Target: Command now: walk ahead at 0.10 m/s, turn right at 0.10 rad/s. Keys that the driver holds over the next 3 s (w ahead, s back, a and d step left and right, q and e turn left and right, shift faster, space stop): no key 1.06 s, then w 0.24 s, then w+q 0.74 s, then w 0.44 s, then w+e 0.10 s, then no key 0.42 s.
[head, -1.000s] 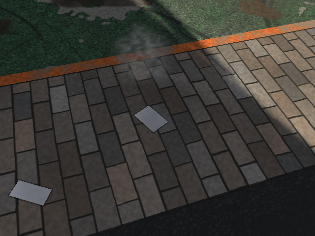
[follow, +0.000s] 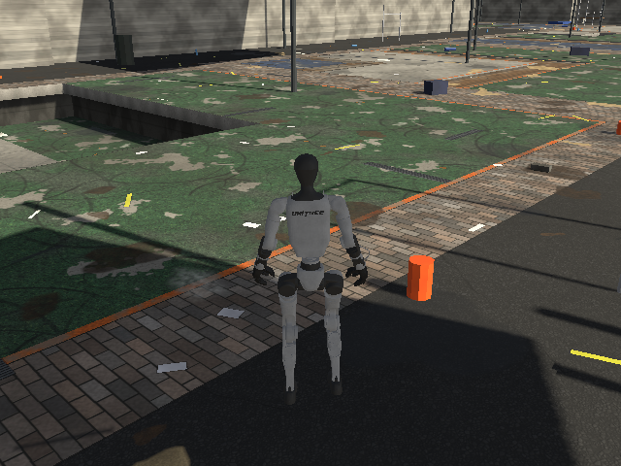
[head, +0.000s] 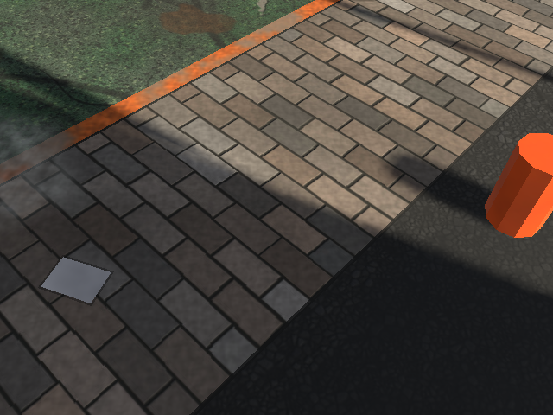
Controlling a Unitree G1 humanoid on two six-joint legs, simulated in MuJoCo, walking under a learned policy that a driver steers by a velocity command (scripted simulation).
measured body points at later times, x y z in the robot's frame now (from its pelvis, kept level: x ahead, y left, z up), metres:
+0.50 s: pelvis +0.05 -0.03 -0.01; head +0.06 -0.04 +0.44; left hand +0.21 +0.22 -0.11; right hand +0.15 -0.30 -0.13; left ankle -0.02 +0.11 -0.74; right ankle +0.06 -0.14 -0.74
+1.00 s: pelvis +0.03 -0.03 -0.01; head +0.04 -0.03 +0.44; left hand +0.13 +0.22 -0.14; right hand +0.05 -0.29 -0.15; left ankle -0.02 +0.11 -0.74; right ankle +0.06 -0.14 -0.74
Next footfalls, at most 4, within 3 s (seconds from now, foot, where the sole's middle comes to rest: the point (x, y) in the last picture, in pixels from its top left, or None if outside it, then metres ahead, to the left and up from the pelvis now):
0.12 right None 0.10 -0.14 -0.78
1.80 left None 0.43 0.13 -0.78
2.34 right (245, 310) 0.78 0.07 -0.78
2.80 left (134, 268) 0.91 0.39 -0.78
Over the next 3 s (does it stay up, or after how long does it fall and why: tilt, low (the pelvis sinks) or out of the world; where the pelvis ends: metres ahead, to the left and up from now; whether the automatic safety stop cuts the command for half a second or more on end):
stays up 0.83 0.25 -0.01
